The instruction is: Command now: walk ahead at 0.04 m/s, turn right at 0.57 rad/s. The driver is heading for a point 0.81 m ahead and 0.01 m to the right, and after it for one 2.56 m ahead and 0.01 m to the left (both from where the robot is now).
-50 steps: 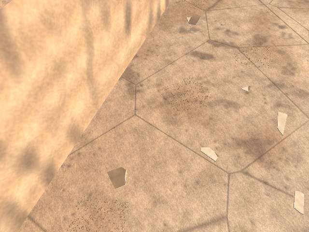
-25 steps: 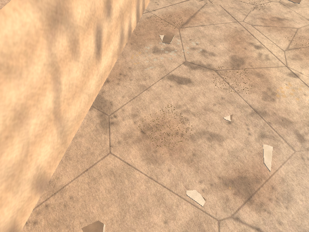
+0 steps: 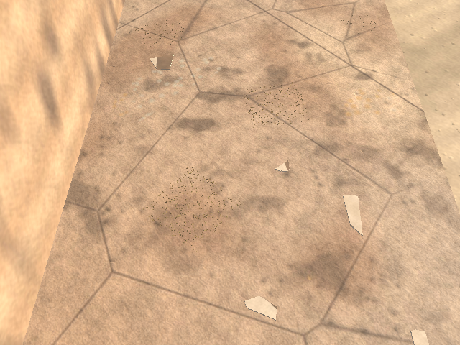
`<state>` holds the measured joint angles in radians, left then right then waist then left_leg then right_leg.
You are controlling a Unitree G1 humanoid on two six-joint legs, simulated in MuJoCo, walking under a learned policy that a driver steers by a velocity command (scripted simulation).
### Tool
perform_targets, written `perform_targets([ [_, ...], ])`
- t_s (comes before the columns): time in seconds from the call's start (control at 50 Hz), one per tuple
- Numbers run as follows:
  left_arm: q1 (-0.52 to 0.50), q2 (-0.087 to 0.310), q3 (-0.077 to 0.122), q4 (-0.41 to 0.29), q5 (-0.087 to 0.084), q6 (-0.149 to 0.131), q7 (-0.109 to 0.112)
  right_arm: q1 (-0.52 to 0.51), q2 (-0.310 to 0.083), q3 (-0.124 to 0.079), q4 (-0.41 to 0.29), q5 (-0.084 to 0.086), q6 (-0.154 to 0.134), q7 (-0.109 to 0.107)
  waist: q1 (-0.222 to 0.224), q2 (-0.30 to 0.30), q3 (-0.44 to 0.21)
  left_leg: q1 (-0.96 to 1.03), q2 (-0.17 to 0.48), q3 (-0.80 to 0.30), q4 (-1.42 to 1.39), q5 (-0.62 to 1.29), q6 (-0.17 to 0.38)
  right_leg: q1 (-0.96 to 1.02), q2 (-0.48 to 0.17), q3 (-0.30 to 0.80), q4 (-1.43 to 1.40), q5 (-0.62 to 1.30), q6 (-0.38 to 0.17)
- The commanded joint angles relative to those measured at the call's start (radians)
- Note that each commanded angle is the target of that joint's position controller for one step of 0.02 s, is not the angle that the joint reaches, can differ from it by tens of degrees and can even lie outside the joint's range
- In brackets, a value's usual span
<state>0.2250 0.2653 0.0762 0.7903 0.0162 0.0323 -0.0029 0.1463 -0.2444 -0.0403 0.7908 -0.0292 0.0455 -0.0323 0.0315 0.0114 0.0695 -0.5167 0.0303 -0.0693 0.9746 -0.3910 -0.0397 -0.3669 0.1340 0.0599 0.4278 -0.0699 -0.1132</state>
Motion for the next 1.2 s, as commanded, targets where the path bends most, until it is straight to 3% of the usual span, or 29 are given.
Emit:
perform_targets([
  [0.02, 0.012, 0.157, 0.043, -0.061, 0.004, 0.002, 0.003, 0.039, -0.090, -0.024, -0.050, 0.005, 0.001, -0.006, -0.003, -0.124, -0.126, 0.019, -0.028, 0.015, -0.060, 0.013, -0.005, 0.096, -0.254, 0.362, -0.202, -0.294, -0.103],
  [0.14, -0.006, 0.157, 0.050, -0.065, 0.011, 0.014, -0.004, 0.065, -0.089, -0.018, -0.059, 0.027, -0.022, -0.014, -0.005, -0.145, -0.125, 0.160, -0.088, 0.014, -0.271, -0.033, 0.039, 0.084, -0.240, 0.449, -0.187, -0.261, -0.075],
  [0.2, -0.046, 0.143, 0.047, -0.070, -0.009, 0.019, -0.005, 0.191, -0.103, -0.022, -0.034, 0.028, -0.041, -0.029, -0.073, -0.137, -0.112, 0.391, -0.096, 0.018, -0.615, 0.066, 0.086, -0.017, -0.173, 0.440, -0.154, -0.311, 0.011],
  [0.22, -0.017, 0.096, 0.036, -0.077, -0.021, 0.015, 0.000, 0.184, -0.182, -0.040, -0.045, 0.015, -0.046, -0.039, -0.051, 0.001, -0.108, 0.454, 0.075, -0.149, -0.759, -0.031, 0.123, -0.101, -0.087, 0.346, -0.014, -0.428, 0.075],
  [0.24, -0.015, 0.075, 0.036, -0.090, -0.032, 0.010, 0.005, 0.089, -0.275, -0.057, -0.087, 0.000, -0.045, -0.037, -0.032, 0.235, -0.086, 0.415, 0.333, -0.460, -0.852, -0.108, 0.227, -0.241, 0.088, 0.089, 0.274, -0.454, 0.112],
  [0.26, -0.028, 0.164, 0.057, -0.071, 0.016, 0.006, 0.011, 0.024, -0.232, -0.049, -0.092, -0.006, -0.044, -0.031, -0.016, 0.119, -0.033, 0.277, 0.355, -0.394, -0.814, 0.070, 0.273, -0.220, 0.002, 0.072, 0.476, -0.430, 0.127],
  [0.3, 0.041, 0.145, 0.057, -0.032, 0.019, 0.013, -0.004, -0.048, -0.124, -0.016, -0.108, 0.004, -0.052, -0.028, 0.042, 0.056, -0.056, 0.244, 0.226, -0.180, -0.735, 0.331, 0.226, -0.143, -0.004, 0.069, 0.655, -0.337, 0.129],
  [0.34, 0.076, 0.131, 0.051, -0.012, 0.016, 0.029, -0.018, -0.039, -0.117, -0.011, -0.118, 0.006, -0.056, -0.028, 0.029, 0.114, -0.082, 0.322, 0.172, -0.076, -0.686, 0.486, 0.216, -0.177, -0.010, 0.040, 0.752, -0.316, 0.146],
  [0.42, -0.030, 0.099, 0.025, -0.034, 0.006, 0.035, -0.021, 0.115, -0.142, -0.024, -0.066, 0.009, -0.064, -0.018, -0.063, 0.128, -0.086, 0.506, 0.193, -0.064, -0.631, 0.661, 0.248, -0.224, -0.031, 0.032, 0.599, -0.348, 0.181],
  [0.56, -0.039, 0.072, -0.011, -0.009, -0.015, 0.033, -0.001, 0.114, -0.182, -0.037, -0.014, 0.007, -0.059, 0.012, -0.063, 0.192, -0.110, 0.445, 0.196, -0.039, -0.553, 0.794, 0.249, 0.074, -0.057, -0.080, 0.169, -0.368, 0.138],
  [0.6, 0.008, 0.067, -0.021, 0.019, -0.006, 0.018, 0.008, 0.102, -0.174, -0.034, 0.005, 0.015, -0.053, 0.016, -0.014, 0.139, -0.104, 0.363, 0.176, -0.018, -0.509, 0.729, 0.184, 0.242, -0.085, -0.063, -0.136, -0.088, 0.108],
  [0.62, 0.011, 0.117, -0.015, 0.023, 0.013, 0.004, 0.015, 0.120, -0.143, -0.026, 0.003, 0.020, -0.057, 0.017, -0.023, 0.058, -0.138, 0.266, 0.152, -0.002, -0.474, 0.570, 0.124, 0.381, -0.180, 0.058, -0.177, -0.001, 0.085],
  [0.64, -0.019, 0.212, -0.002, 0.011, 0.016, -0.006, 0.021, 0.152, -0.064, -0.005, -0.025, 0.025, -0.063, 0.021, -0.074, -0.171, -0.151, 0.140, 0.037, 0.092, -0.410, 0.170, 0.065, 0.436, -0.398, 0.292, -0.142, 0.332, 0.009],
  [0.66, -0.007, 0.147, -0.020, 0.032, 0.001, -0.015, 0.023, 0.109, -0.076, -0.004, -0.001, 0.030, -0.045, 0.006, -0.015, -0.176, -0.143, 0.233, 0.016, 0.071, -0.384, -0.107, 0.059, 0.298, -0.454, 0.280, -0.121, 0.405, -0.093],
  [0.7, -0.076, 0.088, -0.044, 0.040, 0.007, -0.027, 0.028, 0.089, -0.087, -0.009, 0.016, 0.030, -0.027, 0.002, -0.039, -0.143, -0.075, 0.219, 0.005, 0.046, -0.355, -0.083, 0.060, 0.273, -0.384, 0.220, -0.144, 0.288, -0.085],
  [0.78, -0.086, 0.094, -0.052, 0.081, -0.001, -0.031, 0.040, 0.145, -0.073, -0.004, 0.080, 0.021, -0.029, 0.007, -0.056, -0.153, -0.088, 0.302, -0.013, 0.064, -0.436, 0.051, 0.036, 0.273, -0.295, 0.122, -0.108, 0.354, -0.034],
  [0.82, -0.094, 0.098, -0.050, 0.102, -0.008, -0.029, 0.039, 0.163, -0.062, 0.004, 0.110, 0.019, -0.034, 0.003, -0.071, -0.118, -0.081, 0.393, 0.004, 0.059, -0.578, 0.230, 0.029, 0.223, -0.270, 0.113, -0.100, 0.198, 0.003],
  [0.86, -0.068, 0.096, -0.045, 0.123, -0.004, -0.025, 0.035, 0.150, -0.100, 0.004, 0.122, 0.006, -0.045, 0.001, -0.043, -0.084, -0.047, 0.447, 0.074, -0.007, -0.627, 0.351, 0.026, 0.153, -0.222, 0.120, -0.117, -0.044, 0.047],
  [0.88, -0.048, 0.078, -0.044, 0.138, -0.007, -0.019, 0.031, 0.127, -0.121, -0.003, 0.143, 0.020, -0.043, 0.003, -0.016, 0.018, 0.008, 0.355, 0.060, -0.007, -0.608, 0.317, 0.035, 0.174, -0.182, 0.093, -0.146, -0.089, 0.055],
  [0.92, -0.038, 0.101, -0.034, 0.171, -0.005, -0.011, 0.035, 0.154, -0.076, 0.005, 0.167, 0.014, -0.047, 0.012, -0.038, -0.006, -0.008, 0.321, 0.015, 0.027, -0.611, 0.073, 0.048, 0.212, -0.167, 0.089, -0.124, -0.306, 0.036],
  [0.98, -0.020, 0.123, -0.016, 0.173, -0.001, -0.003, 0.023, 0.140, -0.078, -0.002, 0.158, 0.006, -0.049, 0.014, -0.026, -0.030, 0.065, 0.205, -0.019, 0.030, -0.553, -0.217, 0.096, 0.126, -0.192, 0.163, -0.141, -0.666, -0.021],
  [1.04, 0.017, 0.130, -0.005, 0.184, -0.003, -0.021, 0.019, 0.136, -0.039, 0.003, 0.146, 0.004, -0.072, 0.022, -0.022, -0.084, 0.075, 0.162, -0.026, 0.047, -0.471, -0.110, 0.110, 0.151, -0.270, 0.289, -0.190, -0.692, -0.070],
  [1.08, -0.001, 0.137, 0.004, 0.174, -0.001, -0.038, 0.013, 0.186, -0.037, 0.001, 0.161, 0.007, -0.093, 0.033, -0.053, -0.113, 0.051, 0.245, -0.031, 0.060, -0.461, -0.030, 0.128, 0.116, -0.303, 0.324, -0.214, -0.653, -0.090],
  [1.1, -0.042, 0.124, 0.002, 0.158, -0.004, -0.045, 0.009, 0.232, -0.047, -0.003, 0.176, 0.009, -0.103, 0.034, -0.084, -0.082, 0.050, 0.323, -0.019, 0.025, -0.521, -0.053, 0.147, 0.052, -0.273, 0.279, -0.171, -0.615, -0.073],
  [1.12, -0.119, 0.093, -0.006, 0.124, -0.009, -0.052, 0.005, 0.317, -0.073, -0.011, 0.204, 0.014, -0.113, 0.031, -0.132, 0.007, 0.058, 0.438, 0.029, -0.104, -0.650, -0.159, 0.181, -0.071, -0.192, 0.174, -0.042, -0.545, -0.030],
  [1.14, -0.200, 0.040, -0.019, 0.084, -0.006, -0.064, 0.000, 0.434, -0.138, -0.031, 0.247, 0.021, -0.121, 0.025, -0.178, 0.177, 0.066, 0.591, 0.161, -0.354, -0.828, -0.310, 0.237, -0.244, -0.074, -0.006, 0.210, -0.410, 0.027],
  [1.16, -0.256, 0.063, -0.018, 0.050, 0.021, -0.076, -0.001, 0.483, -0.180, -0.044, 0.269, 0.019, -0.120, 0.026, -0.193, 0.222, 0.110, 0.645, 0.302, -0.540, -0.898, -0.280, 0.281, -0.398, -0.066, -0.079, 0.355, -0.418, 0.041],
  [1.18, -0.242, 0.089, -0.012, 0.059, 0.032, -0.083, -0.002, 0.432, -0.145, -0.038, 0.258, 0.010, -0.118, 0.025, -0.152, 0.112, 0.121, 0.628, 0.307, -0.507, -0.870, -0.194, 0.287, -0.422, -0.121, -0.038, 0.441, -0.379, 0.041],
  [1.2, -0.185, 0.072, -0.016, 0.081, 0.023, -0.091, -0.010, 0.384, -0.115, -0.031, 0.244, 0.008, -0.121, 0.025, -0.114, 0.074, 0.088, 0.629, 0.275, -0.440, -0.860, -0.111, 0.273, -0.403, -0.145, -0.032, 0.476, -0.321, 0.045],
])
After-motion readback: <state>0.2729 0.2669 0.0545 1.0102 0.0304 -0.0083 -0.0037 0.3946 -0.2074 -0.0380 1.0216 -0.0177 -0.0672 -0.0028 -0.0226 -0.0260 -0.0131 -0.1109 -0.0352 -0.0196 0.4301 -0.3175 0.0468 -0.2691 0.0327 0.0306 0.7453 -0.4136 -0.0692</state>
